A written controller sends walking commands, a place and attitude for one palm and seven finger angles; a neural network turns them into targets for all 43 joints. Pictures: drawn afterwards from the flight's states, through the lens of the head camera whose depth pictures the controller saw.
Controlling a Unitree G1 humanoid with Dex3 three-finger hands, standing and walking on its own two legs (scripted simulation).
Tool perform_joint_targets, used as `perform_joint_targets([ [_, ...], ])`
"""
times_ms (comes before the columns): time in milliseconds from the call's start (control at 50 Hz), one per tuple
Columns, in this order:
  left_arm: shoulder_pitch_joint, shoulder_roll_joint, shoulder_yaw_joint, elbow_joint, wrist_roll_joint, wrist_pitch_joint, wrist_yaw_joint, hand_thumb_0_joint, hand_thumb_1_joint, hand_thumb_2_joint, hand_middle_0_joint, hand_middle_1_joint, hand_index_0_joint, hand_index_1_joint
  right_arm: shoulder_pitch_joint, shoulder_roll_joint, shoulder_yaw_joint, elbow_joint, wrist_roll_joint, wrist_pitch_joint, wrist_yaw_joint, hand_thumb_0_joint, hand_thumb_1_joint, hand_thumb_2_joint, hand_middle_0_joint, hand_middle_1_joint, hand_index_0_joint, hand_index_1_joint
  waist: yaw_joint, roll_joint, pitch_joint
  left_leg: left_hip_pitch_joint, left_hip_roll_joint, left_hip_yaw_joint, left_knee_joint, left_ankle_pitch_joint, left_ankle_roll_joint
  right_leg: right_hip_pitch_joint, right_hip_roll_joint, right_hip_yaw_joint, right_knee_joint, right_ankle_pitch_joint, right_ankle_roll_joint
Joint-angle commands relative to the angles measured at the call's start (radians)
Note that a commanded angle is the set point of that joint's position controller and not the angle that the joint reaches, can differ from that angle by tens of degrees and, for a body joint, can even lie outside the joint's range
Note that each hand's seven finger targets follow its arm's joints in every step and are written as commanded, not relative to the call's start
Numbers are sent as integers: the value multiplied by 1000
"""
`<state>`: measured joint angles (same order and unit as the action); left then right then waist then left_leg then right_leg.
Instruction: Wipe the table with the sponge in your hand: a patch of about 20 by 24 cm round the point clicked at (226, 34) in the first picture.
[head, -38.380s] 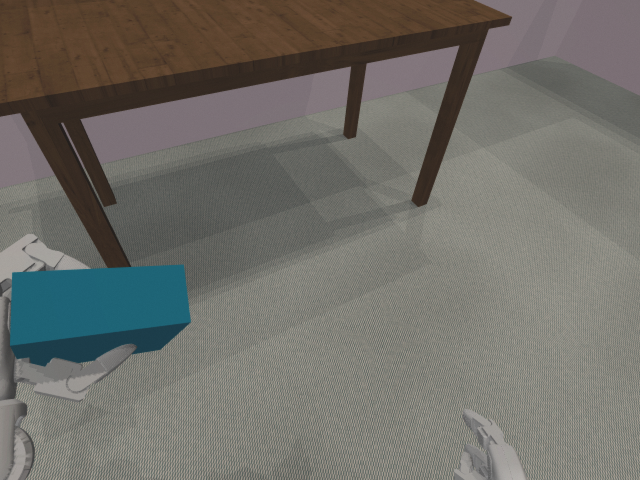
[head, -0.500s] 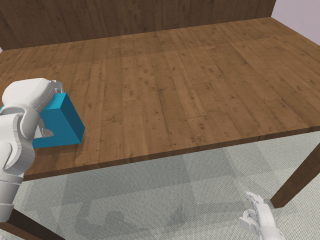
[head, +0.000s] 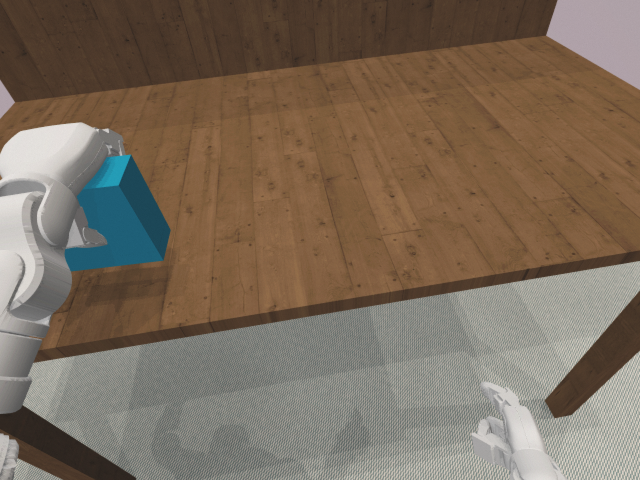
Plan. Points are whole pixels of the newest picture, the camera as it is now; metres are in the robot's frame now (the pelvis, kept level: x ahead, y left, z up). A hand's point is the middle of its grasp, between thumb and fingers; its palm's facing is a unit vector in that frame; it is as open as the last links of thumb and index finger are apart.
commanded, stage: lift the sponge slowly off the table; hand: left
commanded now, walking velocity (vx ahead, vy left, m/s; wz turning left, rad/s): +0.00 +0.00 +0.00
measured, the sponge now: (100, 229) +0.32 +0.32 +0.17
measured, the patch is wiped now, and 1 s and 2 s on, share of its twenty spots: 0.95 0.95 0.95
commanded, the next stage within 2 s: bring the sponge back beside the body in 0.36 s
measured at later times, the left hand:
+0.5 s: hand (89, 179) +0.34 +0.31 +0.24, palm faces +0.03 +0.02 -1.00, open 9.5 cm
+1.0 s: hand (79, 215) +0.28 +0.29 +0.23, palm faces +0.12 -0.01 -0.99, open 9.5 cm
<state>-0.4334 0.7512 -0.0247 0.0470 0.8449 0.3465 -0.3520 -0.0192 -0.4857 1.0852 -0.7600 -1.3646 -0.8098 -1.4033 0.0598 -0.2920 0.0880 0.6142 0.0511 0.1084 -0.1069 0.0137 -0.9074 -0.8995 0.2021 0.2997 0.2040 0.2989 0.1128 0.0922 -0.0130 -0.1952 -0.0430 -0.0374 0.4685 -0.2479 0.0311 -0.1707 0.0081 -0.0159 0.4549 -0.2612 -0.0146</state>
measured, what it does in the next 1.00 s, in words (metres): stands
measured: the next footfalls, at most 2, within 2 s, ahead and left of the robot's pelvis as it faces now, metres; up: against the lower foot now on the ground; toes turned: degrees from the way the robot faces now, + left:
none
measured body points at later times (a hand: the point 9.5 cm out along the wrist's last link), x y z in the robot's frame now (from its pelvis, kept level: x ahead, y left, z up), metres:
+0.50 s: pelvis +0.00 +0.01 +0.00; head +0.00 -0.02 +0.45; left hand +0.33 +0.31 +0.29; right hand +0.23 -0.20 -0.09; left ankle +0.00 +0.10 -0.74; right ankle -0.01 -0.11 -0.74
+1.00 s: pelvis +0.00 +0.00 +0.00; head -0.01 -0.04 +0.45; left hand +0.27 +0.29 +0.29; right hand +0.27 -0.18 -0.07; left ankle +0.00 +0.10 -0.74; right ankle -0.01 -0.11 -0.74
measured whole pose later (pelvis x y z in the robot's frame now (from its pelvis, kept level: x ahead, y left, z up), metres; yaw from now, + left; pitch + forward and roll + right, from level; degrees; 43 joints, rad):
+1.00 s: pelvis +0.00 +0.00 +0.00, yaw +0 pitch -2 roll +0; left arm -0.28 0.75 -0.02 -0.27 0.81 0.48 -0.38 -0.02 -0.49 1.08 -0.76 -1.37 -0.81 -1.40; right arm 0.01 -0.28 0.11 0.57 0.05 0.13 -0.09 0.01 -0.91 -0.90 0.20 0.30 0.20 0.30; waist 0.16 0.10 -0.02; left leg -0.20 -0.05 -0.03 0.48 -0.25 0.04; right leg -0.18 0.00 -0.01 0.47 -0.27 -0.01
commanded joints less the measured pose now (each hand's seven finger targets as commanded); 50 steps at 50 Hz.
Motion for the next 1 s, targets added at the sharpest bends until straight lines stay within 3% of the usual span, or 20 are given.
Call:
perform_joint_targets([
  [0,-450,358,230,-240,21,-29,66,0,100,1300,-1200,-1600,-1200,-1600,-203,-112,-46,-178,-1,-70,-4,0,-900,-900,200,300,200,300,5,47,-312,77,14,4,-43,309,-3,124,12,21,-42,230,-61],
  [20,-471,347,214,-211,32,-23,65,0,100,1300,-1200,-1600,-1200,-1600,-168,-94,-33,-188,-9,-69,-6,0,-900,-900,200,300,200,300,15,15,-336,62,2,14,-40,332,-3,133,-2,7,-29,231,-53],
  [40,-421,322,205,-122,26,-7,67,0,100,1300,-1200,-1600,-1200,-1600,-174,-97,-40,-159,-6,-59,-3,0,-900,-900,200,300,200,300,3,-8,-260,41,15,18,-48,318,-8,105,7,-1,-41,231,-51],
  [80,-444,337,206,-114,21,16,65,0,100,1300,-1200,-1600,-1200,-1600,-185,-112,-43,-158,-5,-46,3,0,-900,-900,200,300,200,300,8,-8,-238,19,15,20,-63,276,-13,99,5,4,-49,213,-49],
  [120,-483,358,208,-127,34,39,59,0,100,1300,-1200,-1600,-1200,-1600,-174,-110,-37,-179,-4,-51,6,0,-900,-900,200,300,200,300,19,-21,-300,20,9,21,-51,299,-12,134,-6,16,-33,231,-51],
  [180,-496,315,150,-86,37,74,33,0,100,1300,-1200,-1600,-1200,-1600,-196,-118,-41,-168,2,-34,8,0,-900,-900,200,300,200,300,2,-17,-252,13,17,21,-72,263,-11,101,4,2,-48,207,-45],
  [320,-554,296,105,-151,58,54,-34,0,100,1300,-1200,-1600,-1200,-1600,-176,-102,-25,-203,7,-55,-1,0,-900,-900,200,300,200,300,-7,-10,-331,59,10,8,-60,291,5,102,-3,-4,-36,188,-48],
  [340,-514,262,81,-84,51,51,-38,0,100,1300,-1200,-1600,-1200,-1600,-178,-100,-28,-182,8,-51,-4,0,-900,-900,200,300,200,300,-20,-28,-268,49,19,8,-65,273,6,70,5,-15,-48,175,-46],
  [400,-520,373,187,-138,49,10,-23,0,100,1300,-1200,-1600,-1200,-1600,-177,-124,-40,-186,4,-58,-4,0,-900,-900,200,300,200,300,-5,-10,-297,62,26,-5,-70,244,4,84,10,5,-52,158,-55],
  [440,-540,337,174,-173,40,-18,-11,0,100,1300,-1200,-1600,-1200,-1600,-170,-95,-33,-192,-1,-62,-6,0,-900,-900,200,300,200,300,6,2,-337,79,17,3,-55,322,4,108,4,-9,-34,200,-54],
  [500,-425,389,263,-262,12,-34,23,0,100,1300,-1200,-1600,-1200,-1600,-184,-112,-47,-202,-7,-72,8,0,-900,-900,200,300,200,300,30,51,-365,91,26,-7,-37,402,-5,141,8,17,-24,273,-64],
  [520,-432,380,266,-267,21,-27,26,0,100,1300,-1200,-1600,-1200,-1600,-153,-87,-33,-214,-13,-68,10,0,-900,-900,200,300,200,300,45,-12,-392,77,16,4,-32,435,-7,160,-3,2,-5,288,-56],
  [560,-323,339,264,-268,-12,-4,44,0,100,1300,-1200,-1600,-1200,-1600,-177,-95,-45,-197,-6,-51,27,0,-900,-900,200,300,200,300,41,-2,-310,46,29,7,-42,417,-16,138,5,1,-16,292,-51],
  [620,-320,326,245,-312,-3,59,55,0,100,1300,-1200,-1600,-1200,-1600,-183,-92,-37,-219,-4,-46,35,0,-900,-900,200,300,200,300,49,-12,-328,28,23,19,-34,411,-18,150,-3,14,-1,300,-49],
  [660,-265,288,213,-289,-16,106,53,0,100,1300,-1200,-1600,-1200,-1600,-213,-104,-41,-202,6,-27,42,0,-900,-900,200,300,200,300,33,-22,-251,9,31,20,-58,359,-21,115,10,-2,-19,274,-42],
  [720,-300,300,201,-373,3,141,41,0,100,1300,-1200,-1600,-1200,-1600,-207,-97,-29,-231,9,-34,32,0,-900,-900,200,300,200,300,36,-37,-319,29,21,17,-41,377,-9,135,2,8,1,276,-43],
  [740,-237,259,175,-309,-4,155,34,0,100,1300,-1200,-1600,-1200,-1600,-221,-93,-31,-215,11,-28,28,0,-900,-900,200,300,200,300,20,-45,-260,24,24,26,-46,344,-7,104,8,0,-15,261,-38],
  [820,-284,310,194,-453,16,147,18,0,100,1300,-1200,-1600,-1200,-1600,-227,-86,-16,-243,9,-34,15,0,-900,-900,200,300,200,300,31,-36,-346,56,12,17,-32,363,2,133,0,10,5,260,-41],
  [900,-257,322,219,-525,3,127,26,0,100,1300,-1200,-1600,-1200,-1600,-285,-91,-23,-231,7,-46,11,0,-900,-900,200,300,200,300,28,52,-310,70,28,-1,-40,322,-4,105,19,29,-15,222,-54],
  [980,-193,348,265,-494,-3,115,44,0,100,1300,-1200,-1600,-1200,-1600,-258,-83,-17,-219,-6,-31,11,0,-900,-900,200,300,200,300,50,2,-274,44,17,15,-43,324,-10,106,13,9,-11,231,-45],
])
